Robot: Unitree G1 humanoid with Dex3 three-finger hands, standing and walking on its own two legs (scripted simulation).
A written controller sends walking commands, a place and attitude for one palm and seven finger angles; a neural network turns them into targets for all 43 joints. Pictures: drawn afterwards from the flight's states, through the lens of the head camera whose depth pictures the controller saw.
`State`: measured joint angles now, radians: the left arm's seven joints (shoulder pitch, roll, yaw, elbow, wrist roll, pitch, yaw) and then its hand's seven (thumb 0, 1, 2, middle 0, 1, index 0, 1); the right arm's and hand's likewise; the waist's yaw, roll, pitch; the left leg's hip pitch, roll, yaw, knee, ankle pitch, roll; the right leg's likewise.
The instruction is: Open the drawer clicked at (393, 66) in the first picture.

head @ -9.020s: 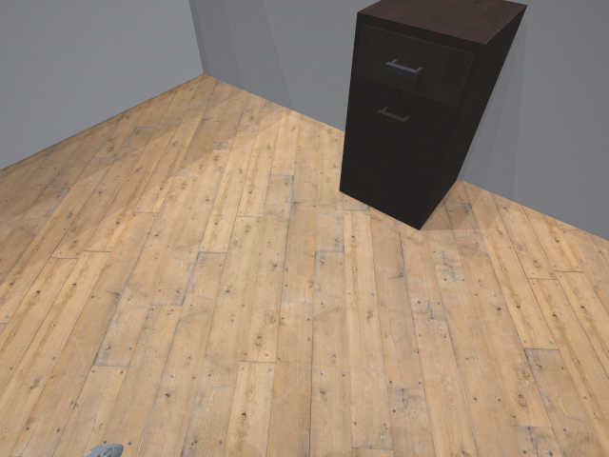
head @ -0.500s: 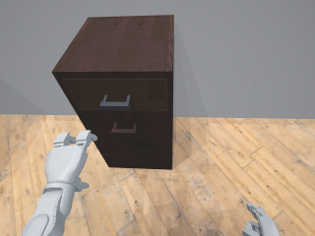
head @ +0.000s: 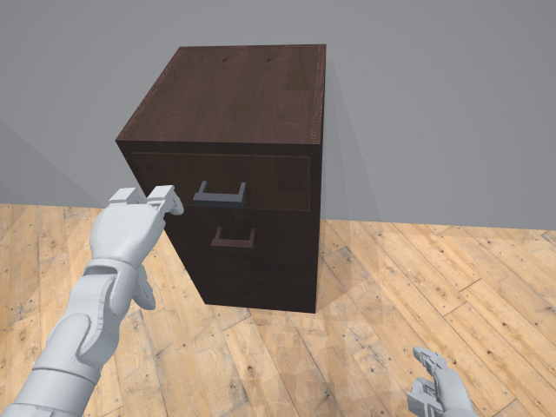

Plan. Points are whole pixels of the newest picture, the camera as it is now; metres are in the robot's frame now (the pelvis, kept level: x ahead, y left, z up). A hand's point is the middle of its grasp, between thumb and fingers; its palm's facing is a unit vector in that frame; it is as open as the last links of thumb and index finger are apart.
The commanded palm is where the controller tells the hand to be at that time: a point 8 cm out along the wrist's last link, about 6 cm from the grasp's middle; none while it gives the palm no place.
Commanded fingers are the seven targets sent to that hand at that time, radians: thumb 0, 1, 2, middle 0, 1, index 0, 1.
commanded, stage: raise the hand with hooked fingers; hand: left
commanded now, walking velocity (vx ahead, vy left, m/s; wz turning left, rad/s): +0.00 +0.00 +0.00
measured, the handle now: (221, 193) +0.56 +0.22 -0.07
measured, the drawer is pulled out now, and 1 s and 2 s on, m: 0.00 0.00 0.00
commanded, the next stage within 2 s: move the hooked fingers above the handle in 0.32 s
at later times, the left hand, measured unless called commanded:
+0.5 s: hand (152, 250) +0.31 +0.24 +0.07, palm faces +0.03 -0.08 -1.00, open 13.9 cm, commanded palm +0.30 +0.24 +0.12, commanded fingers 0.00 -0.50 0.30 -0.30 -1.20 -0.30 -1.20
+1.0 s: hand (180, 230) +0.38 +0.23 +0.04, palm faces -0.02 -0.04 -1.00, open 13.9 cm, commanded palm +0.36 +0.24 +0.09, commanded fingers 0.00 -0.50 0.30 -0.30 -1.20 -0.30 -1.20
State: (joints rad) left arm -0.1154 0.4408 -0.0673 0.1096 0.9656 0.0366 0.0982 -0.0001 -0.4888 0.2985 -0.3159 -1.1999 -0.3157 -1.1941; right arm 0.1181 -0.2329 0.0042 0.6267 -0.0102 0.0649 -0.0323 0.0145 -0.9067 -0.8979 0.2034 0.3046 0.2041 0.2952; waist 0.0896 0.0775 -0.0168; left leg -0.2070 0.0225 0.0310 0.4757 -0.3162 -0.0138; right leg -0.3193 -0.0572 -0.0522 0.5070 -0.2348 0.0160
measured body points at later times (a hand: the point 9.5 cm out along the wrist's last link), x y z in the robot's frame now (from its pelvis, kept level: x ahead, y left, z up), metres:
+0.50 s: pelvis +0.00 +0.01 +0.00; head +0.03 -0.03 +0.45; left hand +0.31 +0.24 +0.12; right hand +0.19 -0.22 -0.12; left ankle -0.05 +0.13 -0.74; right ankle +0.01 -0.13 -0.74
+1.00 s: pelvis +0.00 +0.00 -0.01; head +0.05 -0.03 +0.44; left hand +0.37 +0.23 +0.09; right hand +0.12 -0.26 -0.14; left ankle -0.05 +0.13 -0.74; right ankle +0.01 -0.13 -0.74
